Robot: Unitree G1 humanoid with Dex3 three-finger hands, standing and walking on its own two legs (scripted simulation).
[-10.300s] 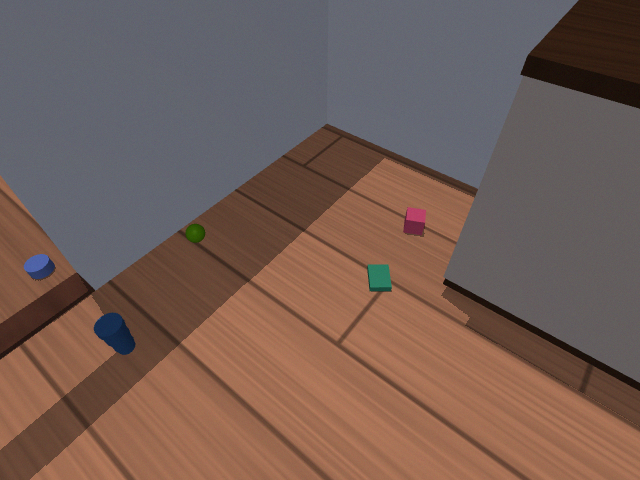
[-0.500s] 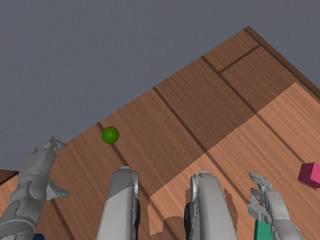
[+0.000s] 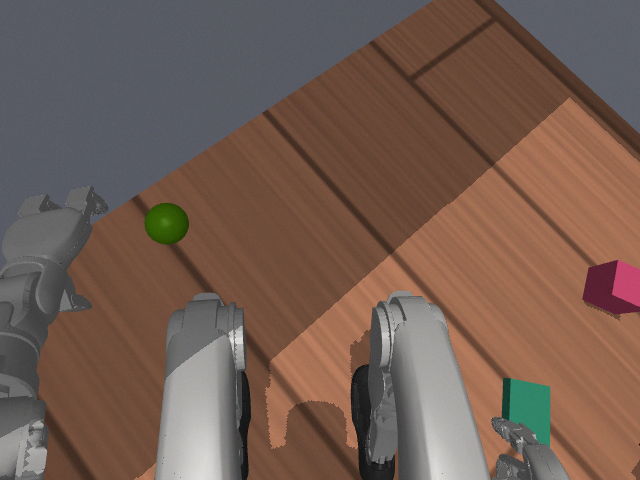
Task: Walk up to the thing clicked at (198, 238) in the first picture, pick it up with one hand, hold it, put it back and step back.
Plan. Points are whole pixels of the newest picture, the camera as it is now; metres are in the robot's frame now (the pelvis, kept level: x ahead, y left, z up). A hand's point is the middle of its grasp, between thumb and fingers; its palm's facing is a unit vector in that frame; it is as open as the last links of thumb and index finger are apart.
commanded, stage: rise first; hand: left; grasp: from above
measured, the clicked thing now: (167, 223) +0.50 +0.28 -0.35
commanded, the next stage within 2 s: approach in 1.04 s
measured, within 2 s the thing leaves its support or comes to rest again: neither
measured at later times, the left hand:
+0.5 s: hand (96, 248) +0.41 +0.33 -0.20, palm faces -0.47 -0.06 -0.88, open 14.1 cm
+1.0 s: hand (112, 241) +0.42 +0.32 -0.23, palm faces -0.46 -0.07 -0.88, open 14.1 cm
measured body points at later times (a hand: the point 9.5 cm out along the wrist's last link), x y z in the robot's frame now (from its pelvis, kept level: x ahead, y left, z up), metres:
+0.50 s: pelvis +0.01 +0.00 -0.04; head +0.23 +0.06 +0.34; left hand +0.43 +0.33 -0.15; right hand +0.12 -0.27 -0.16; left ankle +0.10 +0.13 -0.35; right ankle +0.10 -0.13 -0.35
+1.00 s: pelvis +0.02 +0.00 -0.05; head +0.25 +0.06 +0.32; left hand +0.44 +0.32 -0.18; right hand +0.10 -0.28 -0.17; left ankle +0.10 +0.13 -0.35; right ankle +0.10 -0.13 -0.35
